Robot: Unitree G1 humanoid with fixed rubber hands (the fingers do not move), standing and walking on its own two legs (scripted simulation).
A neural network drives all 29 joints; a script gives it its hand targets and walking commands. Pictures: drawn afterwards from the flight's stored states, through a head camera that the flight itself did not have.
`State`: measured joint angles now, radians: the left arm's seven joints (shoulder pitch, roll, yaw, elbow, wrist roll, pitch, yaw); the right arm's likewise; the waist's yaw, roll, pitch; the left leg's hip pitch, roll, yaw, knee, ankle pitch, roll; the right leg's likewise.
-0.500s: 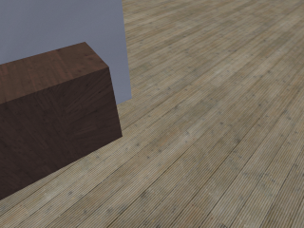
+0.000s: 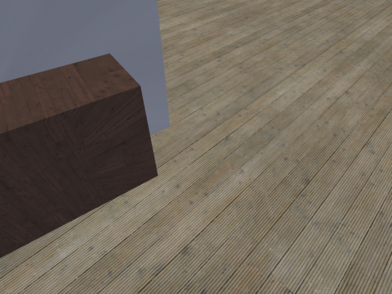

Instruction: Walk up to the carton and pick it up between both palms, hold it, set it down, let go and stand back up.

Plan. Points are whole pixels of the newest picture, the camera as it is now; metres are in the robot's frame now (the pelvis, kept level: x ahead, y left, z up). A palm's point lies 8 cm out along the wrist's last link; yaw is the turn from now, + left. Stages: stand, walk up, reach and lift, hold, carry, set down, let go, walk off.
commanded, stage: walk up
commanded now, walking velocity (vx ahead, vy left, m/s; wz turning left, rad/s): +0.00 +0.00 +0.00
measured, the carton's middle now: out of the picture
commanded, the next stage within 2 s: none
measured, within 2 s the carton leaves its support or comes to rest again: neither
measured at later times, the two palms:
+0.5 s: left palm out of the picture +0.02 +0.39 -0.12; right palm out of the picture +0.10 -0.23 -0.11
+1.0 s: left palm out of the picture -0.05 +0.51 -0.10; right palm (240, 285) +0.18 -0.08 -0.11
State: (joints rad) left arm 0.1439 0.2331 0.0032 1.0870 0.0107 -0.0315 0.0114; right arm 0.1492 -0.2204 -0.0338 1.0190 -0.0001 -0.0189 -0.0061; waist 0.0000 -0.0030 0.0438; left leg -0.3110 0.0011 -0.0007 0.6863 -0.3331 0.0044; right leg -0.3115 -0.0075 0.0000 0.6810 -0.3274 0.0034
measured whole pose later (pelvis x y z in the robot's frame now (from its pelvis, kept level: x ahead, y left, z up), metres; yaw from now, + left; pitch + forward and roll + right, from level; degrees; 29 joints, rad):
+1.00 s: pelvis +0.02 +0.19 +0.00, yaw +16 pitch +0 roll +0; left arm 0.27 0.38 0.10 1.03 0.01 -0.07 0.07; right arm 0.16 -0.36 -0.12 0.91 -0.02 0.06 0.10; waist -0.02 0.01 0.06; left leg -0.46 -0.12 -0.02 0.90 -0.40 -0.02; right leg -0.36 -0.02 -0.05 0.68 -0.33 -0.02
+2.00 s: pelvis +0.06 +0.49 -0.01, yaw +28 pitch +0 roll -2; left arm 0.27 0.38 0.09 0.97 0.03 -0.08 0.07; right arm 0.13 -0.36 -0.10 0.91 -0.02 0.03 0.09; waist -0.02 0.06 0.05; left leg -0.52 0.05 -0.09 0.86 -0.41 -0.01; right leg -0.31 -0.14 -0.03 0.70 -0.38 0.07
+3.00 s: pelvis +0.11 +0.62 +0.00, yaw +34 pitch -2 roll -1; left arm 0.19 0.37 0.07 0.93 0.01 0.01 0.02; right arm 0.26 -0.36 -0.05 0.94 -0.02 -0.02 0.00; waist -0.02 -0.01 0.08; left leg -0.32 -0.01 -0.07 0.73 -0.38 -0.01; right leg -0.38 -0.05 -0.04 0.79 -0.43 -0.01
